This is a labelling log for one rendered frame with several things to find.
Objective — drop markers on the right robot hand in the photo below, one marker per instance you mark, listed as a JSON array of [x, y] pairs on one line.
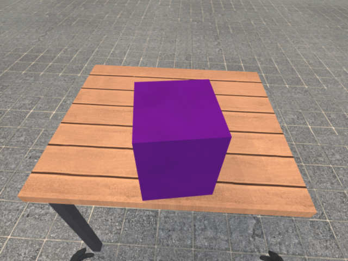
[[273, 257]]

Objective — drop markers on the carton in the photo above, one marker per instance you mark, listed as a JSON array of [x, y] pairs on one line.
[[180, 138]]

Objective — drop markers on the left robot hand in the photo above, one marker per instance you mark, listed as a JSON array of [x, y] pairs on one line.
[[81, 255]]

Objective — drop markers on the table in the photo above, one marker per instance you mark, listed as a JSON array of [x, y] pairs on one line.
[[90, 159]]

